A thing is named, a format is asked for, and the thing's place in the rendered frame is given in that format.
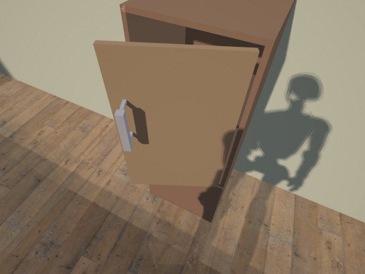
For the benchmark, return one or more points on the handle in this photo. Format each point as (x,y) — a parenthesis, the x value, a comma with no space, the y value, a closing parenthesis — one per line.
(122,125)

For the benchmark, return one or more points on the cupboard door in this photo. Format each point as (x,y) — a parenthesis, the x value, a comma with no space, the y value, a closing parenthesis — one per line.
(183,106)

